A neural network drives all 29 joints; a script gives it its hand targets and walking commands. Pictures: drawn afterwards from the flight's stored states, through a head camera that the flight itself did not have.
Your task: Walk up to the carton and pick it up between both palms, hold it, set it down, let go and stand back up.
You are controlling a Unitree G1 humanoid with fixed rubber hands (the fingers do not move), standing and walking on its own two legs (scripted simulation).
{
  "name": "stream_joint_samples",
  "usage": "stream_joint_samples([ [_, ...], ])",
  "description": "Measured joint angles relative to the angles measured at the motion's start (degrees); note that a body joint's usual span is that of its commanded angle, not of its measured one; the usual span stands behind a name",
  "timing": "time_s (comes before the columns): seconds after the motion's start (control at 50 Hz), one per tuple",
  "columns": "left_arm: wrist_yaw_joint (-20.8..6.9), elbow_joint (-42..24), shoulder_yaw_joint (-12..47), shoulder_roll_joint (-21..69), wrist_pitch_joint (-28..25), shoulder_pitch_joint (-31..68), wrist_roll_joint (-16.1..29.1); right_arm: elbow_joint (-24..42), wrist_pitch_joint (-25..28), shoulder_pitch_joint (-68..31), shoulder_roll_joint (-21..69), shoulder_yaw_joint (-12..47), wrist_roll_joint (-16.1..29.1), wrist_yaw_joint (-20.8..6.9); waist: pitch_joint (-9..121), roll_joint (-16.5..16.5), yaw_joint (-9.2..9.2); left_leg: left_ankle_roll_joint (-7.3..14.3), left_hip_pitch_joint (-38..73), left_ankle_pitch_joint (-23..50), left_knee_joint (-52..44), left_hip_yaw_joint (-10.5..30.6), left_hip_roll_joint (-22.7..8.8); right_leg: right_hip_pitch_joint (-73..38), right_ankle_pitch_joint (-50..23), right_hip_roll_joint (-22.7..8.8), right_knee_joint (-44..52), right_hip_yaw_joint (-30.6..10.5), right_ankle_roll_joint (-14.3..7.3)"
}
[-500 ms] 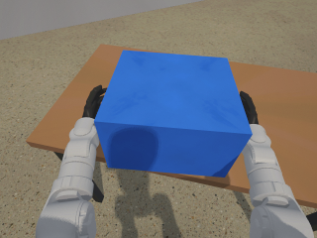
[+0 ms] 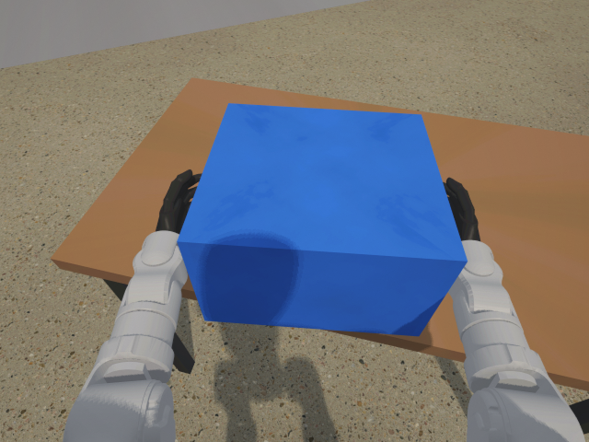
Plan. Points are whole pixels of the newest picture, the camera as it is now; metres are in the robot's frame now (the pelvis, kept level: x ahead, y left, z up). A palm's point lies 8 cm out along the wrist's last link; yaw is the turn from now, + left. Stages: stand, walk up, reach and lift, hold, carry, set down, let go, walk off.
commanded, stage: set down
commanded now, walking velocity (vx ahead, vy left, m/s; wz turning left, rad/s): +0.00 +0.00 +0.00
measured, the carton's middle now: (318, 212) +0.43 -0.02 +0.05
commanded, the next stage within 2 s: none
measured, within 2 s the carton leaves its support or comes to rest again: rests again in 0.18 s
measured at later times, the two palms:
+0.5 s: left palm (136, 208) +0.40 +0.22 +0.10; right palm (487, 214) +0.39 -0.25 +0.09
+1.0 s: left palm (119, 234) +0.35 +0.23 +0.11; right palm (520, 235) +0.33 -0.26 +0.12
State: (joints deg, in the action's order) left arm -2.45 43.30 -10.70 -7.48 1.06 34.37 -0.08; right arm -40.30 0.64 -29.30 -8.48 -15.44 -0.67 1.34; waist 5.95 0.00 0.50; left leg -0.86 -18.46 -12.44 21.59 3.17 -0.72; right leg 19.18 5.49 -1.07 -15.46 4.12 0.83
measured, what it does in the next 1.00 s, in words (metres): shifts its weight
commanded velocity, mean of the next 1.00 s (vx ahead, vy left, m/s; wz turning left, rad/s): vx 0.00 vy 0.00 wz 0.00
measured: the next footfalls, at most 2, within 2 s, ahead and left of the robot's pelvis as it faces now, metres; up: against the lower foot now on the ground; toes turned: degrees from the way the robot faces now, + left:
none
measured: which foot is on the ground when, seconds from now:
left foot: down 0.00-1.00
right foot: down 0.00-1.00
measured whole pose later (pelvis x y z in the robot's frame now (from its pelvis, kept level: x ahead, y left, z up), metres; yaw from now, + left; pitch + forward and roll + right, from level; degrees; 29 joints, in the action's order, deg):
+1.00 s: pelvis -0.06 -0.01 -0.01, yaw -2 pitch +6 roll +0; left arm 0.2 31.1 -4.4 -25.6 22.6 36.5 18.5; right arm -34.3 -15.8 -37.2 -23.4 -2.5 21.1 0.3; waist 2.2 1.6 0.2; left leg -1.3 -20.8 -9.4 24.2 0.5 -0.9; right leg 23.7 2.7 -0.8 -20.4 1.2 -0.1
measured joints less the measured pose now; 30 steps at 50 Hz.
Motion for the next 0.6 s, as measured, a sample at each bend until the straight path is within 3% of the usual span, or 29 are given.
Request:
stream_joint_samples([
  [0.18,1.62,2.93,2.12,-0.88,-2.06,1.73,1.9,-3.54,2.31,-1.94,-1.96,2.07,3.39,0.47,0.17,0.19,-0.97,0.1,-1.73,-0.47,1.41,-0.77,-0.1,2.2,0.33,0.09,-1.71,-0.79,0.01],
  [0.28,3.26,3.92,5.06,-3.36,-1.96,3.07,5.19,-6.18,2.89,-4.55,-5.1,7.58,8.79,0.42,0.01,0.01,-1.39,0.15,-3.38,-0.78,2.55,-1.57,-0.23,4.32,0.46,0.23,-3.11,-1.61,0.02],
  [0.4,5.48,-1.3,7.49,-9.36,5.69,2.45,12.45,-4.9,-1.03,-7.36,-10.99,16.63,19.36,0.14,0.18,-0.55,-1.96,-0.09,-4.84,-1.21,3.58,-3.03,-0.85,6.21,0.06,0.89,-3.72,-3.08,-0.08],
  [0.52,4.15,-9.38,8.54,-15.96,14.17,2.04,17.88,-0.6,-6.2,-7.64,-17.55,18.24,22.93,-0.88,-0.25,-1.27,-1.9,-0.22,-4.21,-1.16,3.8,-2.78,-0.98,5.31,-0.1,1.02,-3.57,-2.85,-0.2],
  [0.6,2.85,-9.25,9.15,-19.63,16.37,4.23,20.3,-0.06,-9.17,-9.43,-20.57,19.09,24.84,-1.43,-0.06,-1.02,-0.95,-0.14,-4.22,-0.39,3.29,-2.45,-0.6,5.55,-0.27,0.63,-3.9,-2.54,-0.24],
])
